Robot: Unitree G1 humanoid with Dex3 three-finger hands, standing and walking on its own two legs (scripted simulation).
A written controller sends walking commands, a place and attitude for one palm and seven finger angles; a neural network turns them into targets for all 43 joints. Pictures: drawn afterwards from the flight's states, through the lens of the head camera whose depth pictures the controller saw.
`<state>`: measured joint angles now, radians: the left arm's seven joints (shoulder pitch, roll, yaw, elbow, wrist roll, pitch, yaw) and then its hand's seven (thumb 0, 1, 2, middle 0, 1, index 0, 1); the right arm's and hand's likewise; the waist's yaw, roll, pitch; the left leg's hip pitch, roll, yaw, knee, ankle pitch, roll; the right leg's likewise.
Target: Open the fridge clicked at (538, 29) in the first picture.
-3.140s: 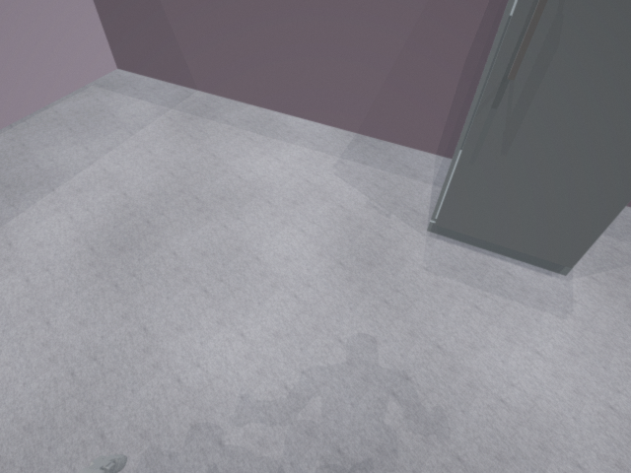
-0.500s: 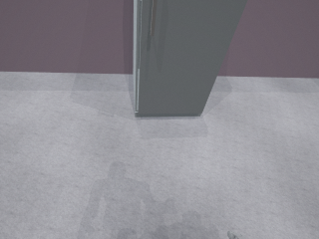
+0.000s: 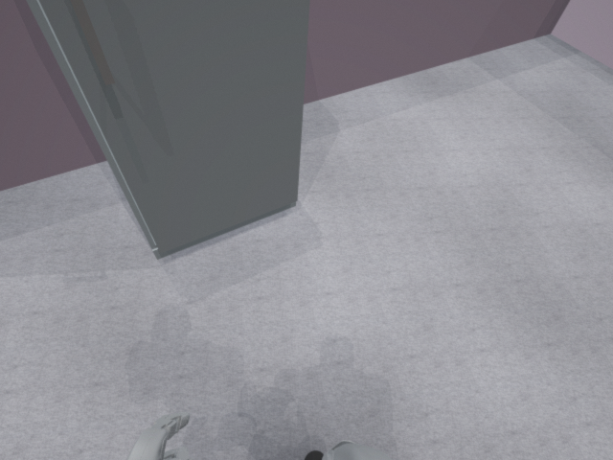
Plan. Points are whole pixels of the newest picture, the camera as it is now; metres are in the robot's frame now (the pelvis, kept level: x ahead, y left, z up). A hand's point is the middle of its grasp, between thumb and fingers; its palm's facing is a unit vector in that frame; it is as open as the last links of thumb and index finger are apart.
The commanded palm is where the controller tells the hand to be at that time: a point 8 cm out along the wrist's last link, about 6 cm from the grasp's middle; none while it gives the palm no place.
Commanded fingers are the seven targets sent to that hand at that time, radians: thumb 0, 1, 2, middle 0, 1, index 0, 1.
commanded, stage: walk to a spot facing it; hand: left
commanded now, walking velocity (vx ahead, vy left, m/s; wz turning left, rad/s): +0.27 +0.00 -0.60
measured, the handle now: out of the picture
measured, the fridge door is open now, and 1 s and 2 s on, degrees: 0 0 0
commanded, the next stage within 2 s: none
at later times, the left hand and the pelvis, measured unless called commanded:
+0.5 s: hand (135, 383) +0.24 +0.27 -0.16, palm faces -0.15 -0.96 -0.25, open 7.4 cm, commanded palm none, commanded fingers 0.00 0.90 0.90 -0.20 -0.30 -0.20 -0.30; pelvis +0.18 +0.06 +0.01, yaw -18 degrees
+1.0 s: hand (246, 277) +0.42 +0.11 -0.12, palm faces -0.55 -0.78 -0.31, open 7.4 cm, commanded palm none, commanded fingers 0.00 0.90 0.90 -0.20 -0.30 -0.20 -0.30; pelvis +0.19 +0.02 +0.01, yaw -36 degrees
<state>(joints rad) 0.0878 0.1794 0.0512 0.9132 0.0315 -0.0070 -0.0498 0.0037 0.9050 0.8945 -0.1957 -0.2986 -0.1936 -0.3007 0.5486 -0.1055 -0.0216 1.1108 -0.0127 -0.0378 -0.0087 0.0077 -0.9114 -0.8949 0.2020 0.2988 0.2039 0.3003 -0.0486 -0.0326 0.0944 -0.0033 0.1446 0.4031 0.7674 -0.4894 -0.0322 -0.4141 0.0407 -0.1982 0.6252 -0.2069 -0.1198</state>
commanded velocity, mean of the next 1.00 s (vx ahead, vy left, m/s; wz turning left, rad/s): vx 0.03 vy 0.00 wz -0.60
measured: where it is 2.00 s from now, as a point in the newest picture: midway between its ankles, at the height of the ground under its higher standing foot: outside the picture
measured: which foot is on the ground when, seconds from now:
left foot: down 0.00-0.00, up 0.02-0.42, down 0.44-0.90, up 0.92-1.00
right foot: down 0.00-0.44, up 0.46-0.88, down 0.90-1.00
